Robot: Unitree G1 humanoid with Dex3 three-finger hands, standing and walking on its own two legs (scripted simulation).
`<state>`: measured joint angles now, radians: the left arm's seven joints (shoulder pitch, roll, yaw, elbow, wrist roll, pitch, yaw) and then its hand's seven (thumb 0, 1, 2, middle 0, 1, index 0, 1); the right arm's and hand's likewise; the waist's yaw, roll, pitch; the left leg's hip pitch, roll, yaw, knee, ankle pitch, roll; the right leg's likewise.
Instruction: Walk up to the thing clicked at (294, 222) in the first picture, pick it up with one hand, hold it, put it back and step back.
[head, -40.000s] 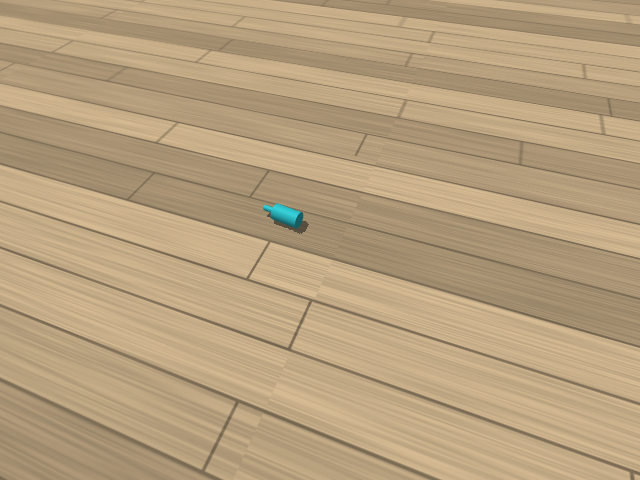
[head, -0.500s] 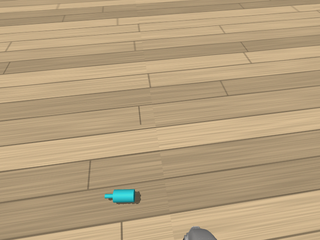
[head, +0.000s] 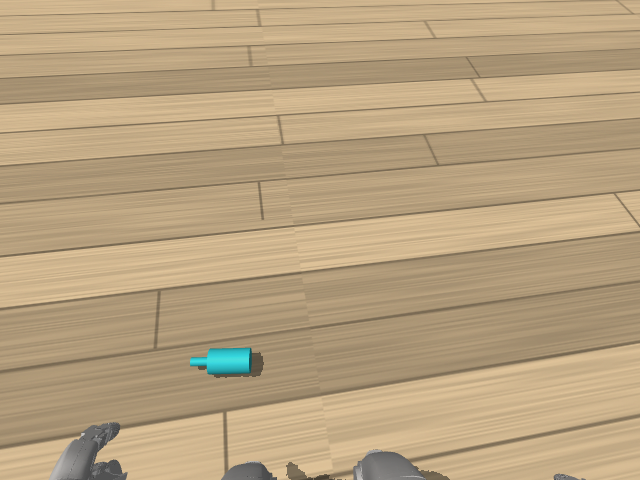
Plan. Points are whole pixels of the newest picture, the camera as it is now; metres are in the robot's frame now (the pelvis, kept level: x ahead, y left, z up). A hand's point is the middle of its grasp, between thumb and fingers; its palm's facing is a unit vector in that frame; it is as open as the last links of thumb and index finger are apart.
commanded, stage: walk up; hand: left
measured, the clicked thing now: (220, 361) +0.48 +0.28 -0.72
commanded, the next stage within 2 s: stand in 1.12 s
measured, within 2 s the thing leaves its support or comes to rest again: neither
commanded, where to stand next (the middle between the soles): +0.10 +0.01 m, yaw +1 degrees
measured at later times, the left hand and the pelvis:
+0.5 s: hand out of the picture +0.08 +0.29 -0.16, palm faces +0.02 -0.91 -0.42, open 7.4 cm; pelvis +0.03 +0.01 -0.01, yaw +1 degrees
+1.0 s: hand out of the picture -0.05 +0.26 -0.11, palm faces +0.07 -0.91 -0.42, open 7.4 cm; pelvis -0.01 -0.02 +0.02, yaw +2 degrees
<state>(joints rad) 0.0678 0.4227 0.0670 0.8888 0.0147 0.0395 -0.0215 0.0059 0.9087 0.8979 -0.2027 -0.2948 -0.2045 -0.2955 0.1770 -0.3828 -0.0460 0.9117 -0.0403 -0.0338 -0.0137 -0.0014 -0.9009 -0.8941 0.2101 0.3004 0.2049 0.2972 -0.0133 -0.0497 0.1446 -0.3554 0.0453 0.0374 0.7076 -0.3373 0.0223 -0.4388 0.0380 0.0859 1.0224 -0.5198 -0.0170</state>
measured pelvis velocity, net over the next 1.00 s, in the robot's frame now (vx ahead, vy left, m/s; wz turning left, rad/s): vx -0.01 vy -0.02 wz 0.04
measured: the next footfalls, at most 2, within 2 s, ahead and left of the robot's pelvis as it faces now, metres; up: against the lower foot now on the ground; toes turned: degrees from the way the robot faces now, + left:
right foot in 0.08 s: +0.02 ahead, -0.14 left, +0.00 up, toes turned -2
left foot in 0.40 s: +0.21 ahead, +0.12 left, +0.00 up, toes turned +0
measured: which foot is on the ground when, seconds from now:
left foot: down 0.00-0.10, up 0.12-0.38, down 0.40-0.72, up 0.74-1.00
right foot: up 0.00-0.06, down 0.08-0.44, up 0.46-0.66, down 0.68-1.00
